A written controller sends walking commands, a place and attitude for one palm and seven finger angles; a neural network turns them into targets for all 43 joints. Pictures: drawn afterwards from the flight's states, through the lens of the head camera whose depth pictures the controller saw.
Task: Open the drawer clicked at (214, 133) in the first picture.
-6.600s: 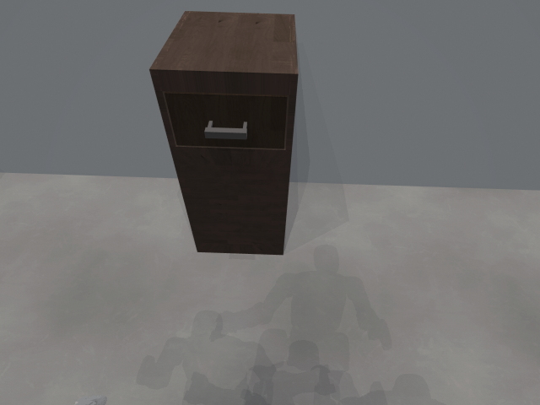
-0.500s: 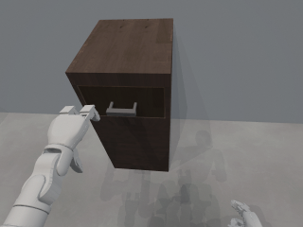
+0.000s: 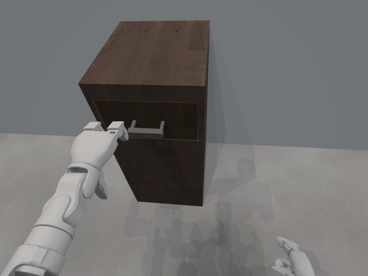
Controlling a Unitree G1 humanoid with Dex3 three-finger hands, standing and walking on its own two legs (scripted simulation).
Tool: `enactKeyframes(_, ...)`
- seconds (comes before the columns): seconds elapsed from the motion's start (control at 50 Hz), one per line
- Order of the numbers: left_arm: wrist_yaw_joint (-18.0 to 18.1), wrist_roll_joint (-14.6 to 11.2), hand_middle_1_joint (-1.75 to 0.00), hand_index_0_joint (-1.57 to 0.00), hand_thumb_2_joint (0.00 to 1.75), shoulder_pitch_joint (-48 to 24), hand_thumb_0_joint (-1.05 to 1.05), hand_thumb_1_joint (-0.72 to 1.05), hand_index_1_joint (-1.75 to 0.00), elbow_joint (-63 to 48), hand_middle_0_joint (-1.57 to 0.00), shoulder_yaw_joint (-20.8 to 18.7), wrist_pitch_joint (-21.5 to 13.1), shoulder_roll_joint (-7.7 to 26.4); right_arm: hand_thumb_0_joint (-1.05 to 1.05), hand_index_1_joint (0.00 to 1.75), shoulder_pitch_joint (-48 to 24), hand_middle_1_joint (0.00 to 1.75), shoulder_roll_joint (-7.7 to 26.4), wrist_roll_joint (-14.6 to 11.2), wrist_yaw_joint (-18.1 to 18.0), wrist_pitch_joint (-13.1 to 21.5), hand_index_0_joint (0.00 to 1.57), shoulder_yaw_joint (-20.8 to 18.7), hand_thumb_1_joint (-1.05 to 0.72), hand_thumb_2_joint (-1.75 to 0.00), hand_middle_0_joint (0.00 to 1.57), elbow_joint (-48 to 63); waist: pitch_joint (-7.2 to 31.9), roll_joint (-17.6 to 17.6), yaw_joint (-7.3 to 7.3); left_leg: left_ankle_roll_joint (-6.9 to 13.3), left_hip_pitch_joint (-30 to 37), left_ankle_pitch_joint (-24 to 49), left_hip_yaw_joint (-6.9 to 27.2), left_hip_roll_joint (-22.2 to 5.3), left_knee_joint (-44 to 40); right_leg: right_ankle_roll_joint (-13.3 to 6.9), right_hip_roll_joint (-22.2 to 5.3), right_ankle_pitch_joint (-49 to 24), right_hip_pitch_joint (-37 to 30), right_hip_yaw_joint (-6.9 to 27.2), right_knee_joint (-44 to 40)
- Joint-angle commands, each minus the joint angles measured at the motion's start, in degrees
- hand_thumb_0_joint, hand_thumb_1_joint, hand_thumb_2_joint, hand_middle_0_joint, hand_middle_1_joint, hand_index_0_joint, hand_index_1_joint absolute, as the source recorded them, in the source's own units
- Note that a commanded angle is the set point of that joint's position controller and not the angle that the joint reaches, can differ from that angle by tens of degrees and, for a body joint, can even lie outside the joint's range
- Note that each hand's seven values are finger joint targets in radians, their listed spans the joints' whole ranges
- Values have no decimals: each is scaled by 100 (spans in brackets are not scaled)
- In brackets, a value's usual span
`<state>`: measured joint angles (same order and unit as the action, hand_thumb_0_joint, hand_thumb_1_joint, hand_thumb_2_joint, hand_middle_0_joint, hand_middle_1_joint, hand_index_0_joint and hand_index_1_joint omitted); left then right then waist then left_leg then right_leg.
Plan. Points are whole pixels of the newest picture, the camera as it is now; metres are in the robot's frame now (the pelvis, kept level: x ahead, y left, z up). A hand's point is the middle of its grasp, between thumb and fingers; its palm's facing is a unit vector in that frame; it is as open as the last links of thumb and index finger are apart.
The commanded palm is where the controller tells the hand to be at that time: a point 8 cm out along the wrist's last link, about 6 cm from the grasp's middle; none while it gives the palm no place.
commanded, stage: move the hooked fingers above the handle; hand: left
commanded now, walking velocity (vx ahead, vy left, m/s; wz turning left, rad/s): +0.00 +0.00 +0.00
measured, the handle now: (146, 128) +0.56 +0.21 -0.08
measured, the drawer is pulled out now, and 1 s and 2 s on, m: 0.00 0.00 0.00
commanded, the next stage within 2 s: lower the fingers behind the handle in 1.94 s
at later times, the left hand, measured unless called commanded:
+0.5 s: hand (123, 143) +0.41 +0.22 +0.03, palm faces -0.01 -0.02 -1.00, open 13.8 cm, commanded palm +0.40 +0.23 +0.08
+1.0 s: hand (139, 131) +0.48 +0.20 +0.00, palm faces -0.05 +0.00 -1.00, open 13.8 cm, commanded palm +0.47 +0.21 +0.05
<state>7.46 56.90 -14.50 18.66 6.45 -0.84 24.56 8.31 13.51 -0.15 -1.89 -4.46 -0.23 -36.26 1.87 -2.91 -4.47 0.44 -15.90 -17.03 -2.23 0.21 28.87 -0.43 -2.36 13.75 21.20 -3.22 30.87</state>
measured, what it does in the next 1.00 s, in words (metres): stands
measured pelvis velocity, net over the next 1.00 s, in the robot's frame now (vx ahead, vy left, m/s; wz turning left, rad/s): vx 0.00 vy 0.01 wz -0.03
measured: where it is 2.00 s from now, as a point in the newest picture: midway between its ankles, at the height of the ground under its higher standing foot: outside the picture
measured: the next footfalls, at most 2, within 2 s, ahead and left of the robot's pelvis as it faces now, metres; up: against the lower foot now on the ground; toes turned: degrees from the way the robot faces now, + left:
none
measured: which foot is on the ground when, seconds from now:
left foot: down 0.00-1.00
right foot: down 0.00-1.00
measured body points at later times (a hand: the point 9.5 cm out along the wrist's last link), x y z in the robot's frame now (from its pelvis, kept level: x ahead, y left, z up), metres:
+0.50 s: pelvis +0.00 +0.00 -0.01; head +0.05 -0.02 +0.44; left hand +0.40 +0.22 +0.08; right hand +0.08 -0.26 -0.15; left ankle -0.03 +0.12 -0.73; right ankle +0.02 -0.11 -0.73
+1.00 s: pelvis +0.00 +0.01 -0.02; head +0.10 +0.00 +0.41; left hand +0.48 +0.20 +0.05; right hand +0.02 -0.26 -0.16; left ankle -0.03 +0.12 -0.73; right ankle +0.02 -0.11 -0.73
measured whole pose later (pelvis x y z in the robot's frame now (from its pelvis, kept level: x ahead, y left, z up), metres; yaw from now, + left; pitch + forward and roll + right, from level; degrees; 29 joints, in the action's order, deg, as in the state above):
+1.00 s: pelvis +0.00 +0.01 -0.02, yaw -2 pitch +18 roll +0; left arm 20.4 63.6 -46.4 61.3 2.9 -1.7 24.4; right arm 19.4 14.9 1.4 -0.3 -4.6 -3.5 -40.5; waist 6.9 -2.2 5.4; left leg 1.4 -37.6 -22.2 -3.6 -0.6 41.8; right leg 0.2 -1.8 16.4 42.3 -1.6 40.8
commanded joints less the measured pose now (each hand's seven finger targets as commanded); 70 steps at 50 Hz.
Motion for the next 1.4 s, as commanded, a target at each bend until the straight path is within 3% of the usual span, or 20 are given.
enactKeyframes(0.0, 375, 60, -120, -30, 30, -2255, 0, -50, -120, -814, -30, -787, -199, 1220, 0, 30, -126, 30, 672, -15, -90, 220, 20, -338, -90, -90, 20, 718, 1679, 141, 156, 98, -50, 1529, 16, 246, -174, -206, 256, -1126, -1006, 172, -160)
enactKeyframes(0.16, 561, 134, -120, -30, 30, -2495, 0, -50, -120, -9, -30, -807, -167, 1186, 0, 30, 188, 30, 765, -34, -57, 159, 20, -451, -90, -90, 20, 633, 1757, 436, 252, 121, -409, 1639, -35, 215, 14, -190, 273, -1397, -851, 172, 30)
enactKeyframes(0.22, 651, 168, -120, -30, 30, -2973, 0, -50, -120, 124, -30, -660, -201, 1098, 0, 30, 318, 30, 791, -36, -54, 151, 20, -482, -90, -90, 20, 598, 1784, 378, 350, 129, -435, 1538, 0, 200, 50, -195, 274, -1243, -670, 158, 75)
enactKeyframes(0.26, 733, 228, -120, -30, 30, -3030, 0, -50, -120, 121, -30, -725, -262, 1157, 0, 30, 429, 30, 795, -21, -46, 139, 20, -528, -90, -90, 20, 579, 2116, 237, 315, 127, -333, 1730, 11, 202, 122, -215, 289, -1369, -694, 170, 157)
enactKeyframes(0.32, 874, 258, -120, -30, 30, -3212, 0, -50, -120, 548, -30, -871, -289, 1285, 0, 30, 581, 30, 813, -25, -53, 131, 20, -549, -90, -90, 20, 484, 2031, 318, 373, 140, -539, 1671, 18, 207, 173, -208, 297, -1376, -638, 167, 201)
enactKeyframes(0.42, 1072, 368, -120, -30, 30, -3835, 0, -50, -120, 997, -30, -650, -289, 1109, 0, 30, 774, 30, 831, -17, -25, 117, 20, -580, -90, -90, 20, 375, 2165, 247, 520, 145, -586, 1613, 19, 200, 266, -209, 313, -1308, -394, 150, 271)
enactKeyframes(0.5, 1134, 442, -120, -30, 30, -4078, 0, -50, -120, 1708, -30, -777, -220, 1300, 0, 30, 943, 30, 873, -21, -33, 89, 20, -590, -90, -90, 20, 287, 2122, 401, 585, 165, -825, 1463, -2, 202, 319, -194, 326, -1230, -306, 155, 297)
enactKeyframes(0.56, 1179, 462, -120, -30, 30, -4386, 0, -50, -120, 1785, -30, -659, -287, 1171, 0, 30, 1064, 30, 863, 14, -18, 104, 20, -620, -90, -90, 20, 259, 2398, 194, 629, 168, -705, 1626, -1, 187, 410, -208, 336, -1366, -229, 168, 363)
enactKeyframes(0.62, 1215, 481, -120, -30, 30, -4554, 0, -50, -120, 2167, -30, -567, -306, 1065, 0, 30, 1178, 30, 884, 21, -11, 88, 20, -616, -90, -90, 20, 215, 2273, 370, 756, 175, -882, 1505, 21, 173, 480, -186, 349, -1281, -29, 159, 396)
enactKeyframes(0.7, 1353, 572, -120, -30, 30, -4939, 0, -50, -120, 2495, -30, -748, -296, 1343, 0, 30, 1335, 30, 924, 52, 5, 94, 20, -614, -90, -90, 20, 160, 2369, 303, 811, 184, -1099, 1429, 29, 184, 584, -187, 358, -1231, 81, 180, 489)
enactKeyframes(0.74, 1421, 594, -120, -30, 30, -5123, 0, -50, -120, 2656, -30, -603, -263, 1162, 0, 30, 1415, 30, 914, 64, 24, 108, 20, -619, -90, -90, 20, 134, 2412, 233, 882, 181, -1113, 1402, 39, 180, 645, -190, 372, -1181, 246, 166, 527)
enactKeyframes(0.78, 1485, 625, -120, -30, 30, -5304, 0, -50, -120, 2742, -30, -752, -239, 1315, 0, 30, 1498, 30, 940, 99, 35, 110, 20, -636, -90, -90, 20, 90, 2645, 278, 906, 185, -1131, 1645, 62, 177, 750, -194, 385, -1382, 208, 155, 630)
enactKeyframes(0.82, 1525, 657, -120, -30, 30, -5479, 0, -50, -120, 2833, -30, -638, -203, 1215, 0, 30, 1581, 30, 943, 112, 54, 109, 20, -651, -90, -90, 20, 66, 2780, 164, 977, 175, -1106, 1671, 64, 162, 829, -180, 389, -1395, 336, 157, 692)
enactKeyframes(0.98, 1534, 648, -120, -30, 30, -5841, 0, -50, -120, 3374, -30, -684, -77, 1349, 0, 30, 1833, 30, 1027, 166, 80, 78, 20, -648, -90, -90, 20, -89, 2928, 191, 1154, 190, -1380, 1810, 83, 143, 1064, -158, 408, -1568, 505, 163, 845)
enactKeyframes(1.06, 1561, 684, -120, -30, 30, -5978, 0, -50, -120, 3311, -30, -655, -130, 1295, 0, 30, 2002, 30, 1040, 214, 117, 79, 20, -685, -90, -90, 20, -130, 3255, -67, 1162, 160, -1191, 2197, 141, 85, 1225, -164, 424, -1673, 722, 145, 993)
enactKeyframes(1.1, 1571, 657, -120, -30, 30, -5913, 0, -50, -120, 3571, -30, -663, -93, 1291, 0, 30, 2047, 30, 1064, 228, 130, 48, 20, -682, -90, -90, 20, -190, 3103, 62, 1245, 164, -1325, 2208, 137, 73, 1299, -144, 432, -1711, 815, 140, 1009)
enactKeyframes(1.2, 1664, 710, -120, -30, 30, -6255, 0, -50, -120, 3568, -30, -734, -41, 1441, 0, 30, 2153, 30, 1096, 274, 171, 19, 20, -678, -90, -90, 20, -258, 3297, -177, 1307, 144, -1351, 2327, 192, 41, 1442, -149, 440, -1691, 1021, 127, 1134)
enactKeyframes(1.24, 1675, 711, -120, -30, 30, -6219, 0, -50, -120, 3779, -30, -665, 43, 1360, 0, 30, 2155, 30, 1108, 265, 185, 9, 20, -667, -90, -90, 20, -272, 3099, -68, 1349, 146, -1491, 2123, 187, 41, 1443, -143, 450, -1544, 1131, 107, 1119)
enactKeyframes(1.3, 1645, 671, -120, -30, 30, -6235, 0, -50, -120, 3561, -30, -929, 47, 1743, 0, 30, 2190, 30, 1132, 274, 188, -22, 20, -651, -90, -90, 20, -236, 3569, -215, 1236, 158, -1430, 2308, 161, 58, 1473, -139, 433, -1807, 802, 156, 1174)
enactKeyframes(1.38, 1554, 649, -120, -30, 30, -6063, 0, -50, -120, 3656, -30, -888, 65, 1690, 0, 30, 2145, 30, 1132, 254, 165, -63, 20, -638, -90, -90, 20, -224, 3316, -8, 1263, 171, -1525, 2219, 147, 38, 1441, -130, 439, -1769, 803, 136, 1108)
